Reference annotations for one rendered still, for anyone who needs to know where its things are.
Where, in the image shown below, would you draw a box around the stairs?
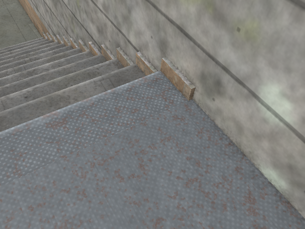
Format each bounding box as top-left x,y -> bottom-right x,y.
0,37 -> 146,132

